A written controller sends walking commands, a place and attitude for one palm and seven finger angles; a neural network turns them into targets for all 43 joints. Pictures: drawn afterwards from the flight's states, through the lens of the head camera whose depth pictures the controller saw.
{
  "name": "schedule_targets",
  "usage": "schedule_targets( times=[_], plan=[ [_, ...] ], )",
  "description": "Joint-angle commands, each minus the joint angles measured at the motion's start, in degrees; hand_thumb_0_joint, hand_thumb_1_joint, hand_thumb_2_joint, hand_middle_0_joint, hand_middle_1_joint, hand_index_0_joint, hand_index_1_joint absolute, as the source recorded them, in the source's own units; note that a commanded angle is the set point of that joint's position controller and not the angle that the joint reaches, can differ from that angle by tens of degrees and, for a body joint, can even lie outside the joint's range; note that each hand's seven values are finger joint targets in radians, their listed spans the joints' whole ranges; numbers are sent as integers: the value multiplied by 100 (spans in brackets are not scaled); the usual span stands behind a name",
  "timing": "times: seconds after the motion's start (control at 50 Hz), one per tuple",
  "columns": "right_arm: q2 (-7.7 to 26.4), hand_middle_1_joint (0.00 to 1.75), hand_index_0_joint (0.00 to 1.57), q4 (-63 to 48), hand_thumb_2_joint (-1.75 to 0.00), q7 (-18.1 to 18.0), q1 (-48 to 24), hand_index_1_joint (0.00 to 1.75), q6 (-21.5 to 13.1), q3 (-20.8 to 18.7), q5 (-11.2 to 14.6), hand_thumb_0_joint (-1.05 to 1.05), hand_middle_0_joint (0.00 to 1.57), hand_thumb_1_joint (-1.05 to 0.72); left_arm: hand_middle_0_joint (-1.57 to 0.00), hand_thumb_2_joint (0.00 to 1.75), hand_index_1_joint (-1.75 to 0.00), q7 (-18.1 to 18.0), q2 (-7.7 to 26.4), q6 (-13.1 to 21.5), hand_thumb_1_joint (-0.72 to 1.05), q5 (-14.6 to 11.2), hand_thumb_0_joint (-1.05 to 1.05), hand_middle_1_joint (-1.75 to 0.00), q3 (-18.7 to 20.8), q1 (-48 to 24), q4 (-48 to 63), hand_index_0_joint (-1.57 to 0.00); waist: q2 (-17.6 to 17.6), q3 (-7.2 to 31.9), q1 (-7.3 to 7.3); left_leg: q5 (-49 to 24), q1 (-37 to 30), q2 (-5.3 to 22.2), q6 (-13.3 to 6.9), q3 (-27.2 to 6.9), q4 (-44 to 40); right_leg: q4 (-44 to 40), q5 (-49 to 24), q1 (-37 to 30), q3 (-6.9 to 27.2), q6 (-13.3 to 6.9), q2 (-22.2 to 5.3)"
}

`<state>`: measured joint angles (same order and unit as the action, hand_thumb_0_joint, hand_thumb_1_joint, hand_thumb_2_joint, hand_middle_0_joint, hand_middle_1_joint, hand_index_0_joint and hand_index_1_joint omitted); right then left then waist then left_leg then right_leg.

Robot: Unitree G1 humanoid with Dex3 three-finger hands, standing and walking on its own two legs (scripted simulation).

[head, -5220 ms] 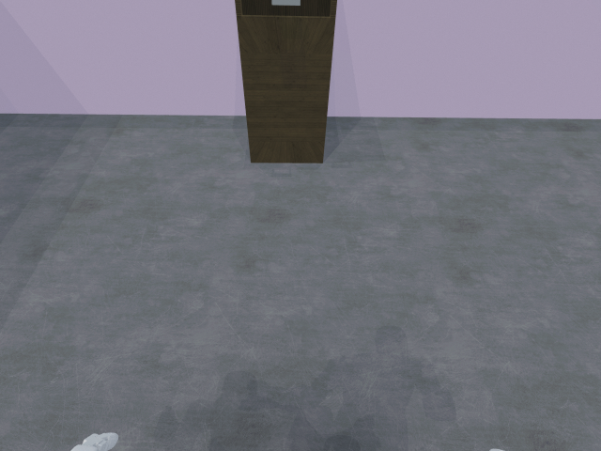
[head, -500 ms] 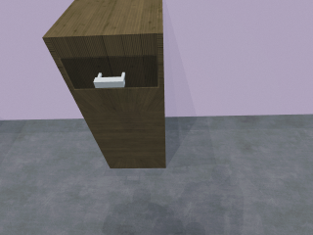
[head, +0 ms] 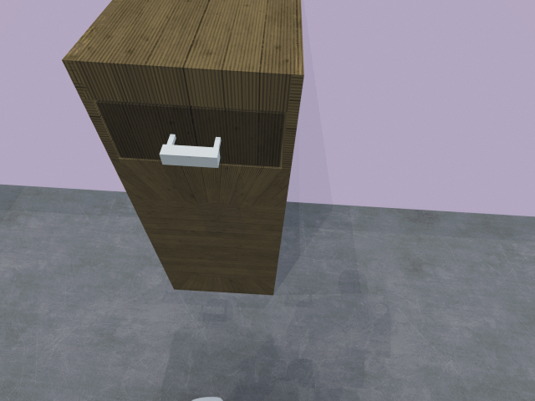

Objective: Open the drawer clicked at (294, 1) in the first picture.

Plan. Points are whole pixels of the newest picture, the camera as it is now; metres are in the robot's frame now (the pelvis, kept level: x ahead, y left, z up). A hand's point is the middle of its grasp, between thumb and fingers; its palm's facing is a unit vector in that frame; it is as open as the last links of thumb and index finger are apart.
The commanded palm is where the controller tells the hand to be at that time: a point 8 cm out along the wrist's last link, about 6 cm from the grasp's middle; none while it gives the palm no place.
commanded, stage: come to a stop and stand still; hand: left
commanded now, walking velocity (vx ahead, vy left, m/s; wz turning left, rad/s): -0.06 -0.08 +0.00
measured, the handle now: (192, 148) +0.53 +0.20 +0.03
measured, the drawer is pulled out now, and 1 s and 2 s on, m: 0.00 0.00 0.00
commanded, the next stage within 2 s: look again from close up in 1.88 s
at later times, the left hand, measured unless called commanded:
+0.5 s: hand out of the picture -0.02 +0.13 -0.15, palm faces +0.07 -0.96 -0.26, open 7.3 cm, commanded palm none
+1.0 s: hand out of the picture -0.01 +0.23 -0.17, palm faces +0.04 -0.97 -0.22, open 7.3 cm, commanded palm none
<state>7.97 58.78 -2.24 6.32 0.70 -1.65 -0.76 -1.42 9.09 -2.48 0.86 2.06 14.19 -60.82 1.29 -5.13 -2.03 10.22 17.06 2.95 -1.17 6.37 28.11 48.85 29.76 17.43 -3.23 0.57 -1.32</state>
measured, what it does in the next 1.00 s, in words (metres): steps on the spot: right foot, then left foot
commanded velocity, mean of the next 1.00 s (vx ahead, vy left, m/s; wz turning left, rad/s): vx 0.03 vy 0.06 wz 0.00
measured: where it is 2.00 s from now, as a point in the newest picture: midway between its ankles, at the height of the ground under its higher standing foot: outside the picture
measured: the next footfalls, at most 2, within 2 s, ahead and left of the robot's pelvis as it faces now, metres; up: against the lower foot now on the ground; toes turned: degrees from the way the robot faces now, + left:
right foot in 0.18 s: -0.01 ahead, -0.15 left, +0.00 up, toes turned -3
left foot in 0.66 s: -0.02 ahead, +0.11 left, +0.00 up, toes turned +2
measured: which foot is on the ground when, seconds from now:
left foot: down 0.00-0.22, up 0.24-0.64, down 0.66-1.00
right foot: up 0.00-0.16, down 0.18-1.00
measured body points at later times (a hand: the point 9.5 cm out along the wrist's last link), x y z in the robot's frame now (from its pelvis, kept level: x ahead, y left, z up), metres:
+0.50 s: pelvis -0.03 -0.05 +0.01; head +0.00 -0.09 +0.46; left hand -0.02 +0.18 -0.13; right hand -0.01 -0.30 -0.16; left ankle -0.06 +0.10 -0.69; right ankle -0.05 -0.15 -0.74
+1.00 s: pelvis -0.06 +0.03 -0.01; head -0.08 +0.05 +0.44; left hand -0.01 +0.28 -0.16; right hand +0.04 -0.19 -0.13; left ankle -0.06 +0.11 -0.74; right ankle -0.05 -0.15 -0.74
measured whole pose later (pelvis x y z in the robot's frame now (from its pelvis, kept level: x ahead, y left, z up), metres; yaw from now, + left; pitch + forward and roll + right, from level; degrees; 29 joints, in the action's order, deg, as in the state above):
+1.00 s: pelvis -0.06 +0.03 -0.01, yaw +0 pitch -3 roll -1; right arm 9.2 51.5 -0.3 13.0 -0.1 0.0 -1.0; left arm -1.6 13.0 -1.9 1.3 0.2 16.9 -53.2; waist 1.2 1.3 -1.5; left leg 19.4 12.1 -0.9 -3.1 3.4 34.2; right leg 30.8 16.0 11.9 -0.9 3.3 -5.4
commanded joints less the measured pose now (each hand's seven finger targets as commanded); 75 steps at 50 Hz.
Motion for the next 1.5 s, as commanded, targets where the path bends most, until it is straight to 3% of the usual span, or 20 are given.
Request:
schedule_targets(
  times=[0.0,0.08,0.12,0.14,0.16,0.18,0.2,0.28,0.34,0.44,0.54,0.56,0.58,0.62,0.66,0.7,0.76,0.86,1.12,1.48],
  plan=[
    [1263,30,20,-237,-90,-96,512,30,26,-339,-50,0,20,-90,-20,90,-30,-33,423,17,90,-2,0,-30,177,365,389,-20,-802,1102,256,-3525,-1303,1689,-1033,-1234,-628,840,53,693,332,102,-88],
    [1236,30,20,-312,-90,-10,352,30,34,-371,-77,0,20,-90,-20,90,-30,-2,325,31,90,-11,0,-30,143,444,475,-20,-1114,1102,226,-1796,-769,1532,-846,-1243,-830,-538,-173,15,145,38,-136],
    [1138,30,20,-292,-90,64,247,30,55,-341,-47,0,20,-90,-20,90,-30,-2,321,107,90,8,0,-30,125,852,296,-20,-893,1038,28,-143,-115,1107,-477,-988,-674,-1961,-1235,-884,-91,43,-48],
    [868,30,20,-294,-90,103,317,30,69,-304,0,0,20,-90,-20,90,-30,-19,519,168,90,54,0,-30,128,967,243,-20,-189,876,5,722,283,611,-151,-700,-247,-2903,-1471,-1178,237,10,-267],
    [458,30,20,-340,-90,161,370,30,91,-201,56,0,20,-90,-20,90,-30,-44,921,250,90,81,0,-30,116,675,308,-20,929,583,155,1352,586,83,223,-348,321,-3643,-640,-731,1554,-347,-1267],
    [477,30,20,-416,-90,219,207,30,125,-165,17,0,20,-90,-20,90,-30,-29,1186,227,90,62,0,-30,122,295,475,-20,1012,220,125,1573,336,41,256,-404,617,-4146,458,223,1905,-653,-1768],
    [587,30,20,-430,-90,221,-46,30,165,-172,-31,0,20,-90,-20,90,-30,-43,1199,275,90,65,0,-30,157,170,511,-20,1491,-133,-3,1431,534,40,212,-592,1048,-4346,399,503,2284,-682,-1694],
    [689,30,20,-56,-90,234,525,30,84,-171,-25,0,20,-90,-20,90,-30,-30,1042,357,90,41,0,-30,140,20,490,-20,524,-141,159,968,717,-20,252,-622,1665,-3664,-2081,-383,1459,-760,-1517],
    [780,30,20,-101,-90,199,574,30,82,-174,-7,0,20,-90,-20,90,-30,-58,1092,372,90,26,0,-30,184,440,385,-20,587,207,-9,1039,1001,-73,358,-617,2004,-3200,-3906,-1258,1249,-890,-1657],
    [742,30,20,-235,-90,153,460,30,111,-160,19,0,20,-90,-20,90,-30,-124,1090,328,90,61,0,-30,240,717,265,-20,735,426,-142,1393,1002,-93,409,-602,1846,-2889,-4992,-1720,1234,-1071,-1770],
    [632,30,20,-135,-90,130,723,30,49,-102,57,0,20,-90,-20,90,-30,-110,1102,284,90,66,0,-30,220,424,202,-20,973,653,20,1033,-31,-206,325,-417,412,-2768,-4477,-1334,1070,-914,-1461],
    [1273,30,20,-842,-90,249,635,30,20,-155,-88,0,20,-90,-20,90,-30,-111,1794,483,90,94,0,-30,44,370,625,-20,646,132,342,893,-199,-277,151,-721,259,-2600,-3836,-924,1204,-715,-1308],
    [1055,30,20,-862,-90,193,1043,30,-118,-143,-98,0,20,-90,-20,90,-30,-189,1442,468,90,68,0,-30,187,175,708,-20,49,1053,481,426,-398,-149,101,-652,-273,-2001,-2958,-881,811,-546,-1235],
    [999,30,20,-953,-90,109,1054,30,-190,-88,-130,0,20,-90,-20,90,-30,-168,923,427,90,-16,0,-30,93,568,804,-20,-270,1570,224,-1064,-622,154,-10,-905,26,-1809,-2972,-1029,465,-328,-684],
    [1042,30,20,-1027,-90,95,1146,30,-174,-53,-137,0,20,-90,-20,90,-30,-173,840,405,90,30,0,-30,31,854,809,-20,897,1155,168,-997,-213,115,-34,-761,338,-1923,-3811,-1078,571,-345,-634],
    [1013,30,20,-1039,-90,91,1038,30,-161,-98,-27,0,20,-90,-20,90,-30,-171,1042,323,90,57,0,-30,70,693,909,-20,-116,861,217,-1650,-262,43,3,-674,293,-1608,-4252,-970,432,-263,-642],
    [1117,30,20,-1018,-90,82,1090,30,-156,-115,-33,0,20,-90,-20,90,-30,-170,940,231,90,45,0,-30,-6,708,1050,-20,-445,678,187,-2645,-446,301,-111,-856,289,-1558,-3018,-650,152,-157,-360],
    [1212,30,20,-1058,-90,92,889,30,-164,-119,-38,0,20,-90,-20,90,-30,-102,899,139,90,33,0,-30,-59,541,1115,-20,-760,144,140,-1202,119,393,-209,-1144,-435,-1817,-1776,-528,71,-11,-206],
    [1089,30,20,-697,-90,120,1070,30,-165,-129,-24,0,20,-90,-20,90,-30,-49,724,169,90,49,0,-30,-68,647,780,-20,-403,46,129,1143,289,399,-144,-1316,-1387,-2271,-1852,-669,160,50,-356],
    [686,30,20,45,-90,117,1588,30,-72,-84,14,0,20,-90,-20,90,-30,-110,410,288,90,29,0,-30,-78,1031,119,-20,-48,-92,228,1192,227,174,-27,-978,-985,-2811,-1317,-368,435,-21,-484]
  ],
)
